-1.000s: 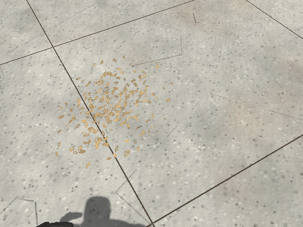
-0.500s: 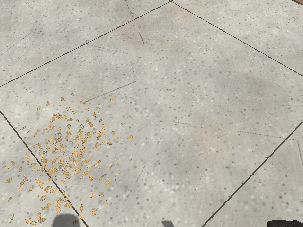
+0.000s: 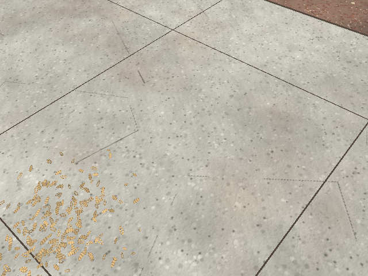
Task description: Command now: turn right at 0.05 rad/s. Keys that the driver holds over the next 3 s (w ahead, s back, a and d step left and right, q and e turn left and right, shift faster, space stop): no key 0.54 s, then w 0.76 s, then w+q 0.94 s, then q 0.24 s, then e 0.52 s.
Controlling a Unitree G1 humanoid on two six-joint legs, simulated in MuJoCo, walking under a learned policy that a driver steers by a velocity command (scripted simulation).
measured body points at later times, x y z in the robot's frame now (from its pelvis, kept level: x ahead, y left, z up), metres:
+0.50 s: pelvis +0.02 -0.01 +0.00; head +0.03 -0.01 +0.45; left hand +0.08 +0.25 -0.14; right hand +0.10 -0.27 -0.14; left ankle +0.05 +0.13 -0.73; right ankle -0.02 -0.12 -0.73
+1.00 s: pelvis +0.13 +0.04 +0.01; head +0.14 +0.06 +0.46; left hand +0.24 +0.31 -0.12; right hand +0.09 -0.21 -0.13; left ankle +0.07 +0.12 -0.73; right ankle +0.16 -0.11 -0.66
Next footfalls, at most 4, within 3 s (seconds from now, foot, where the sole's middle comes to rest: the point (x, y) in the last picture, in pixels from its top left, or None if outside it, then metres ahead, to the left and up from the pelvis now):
1.28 right None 0.48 -0.10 -0.77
1.84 left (149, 218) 0.76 0.17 -0.77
2.32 right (165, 150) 1.11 0.11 -0.77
2.72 left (115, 176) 0.97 0.33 -0.77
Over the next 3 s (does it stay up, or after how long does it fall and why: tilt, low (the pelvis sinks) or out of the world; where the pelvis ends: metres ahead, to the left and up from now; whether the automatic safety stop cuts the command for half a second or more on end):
stays up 1.01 0.17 -0.01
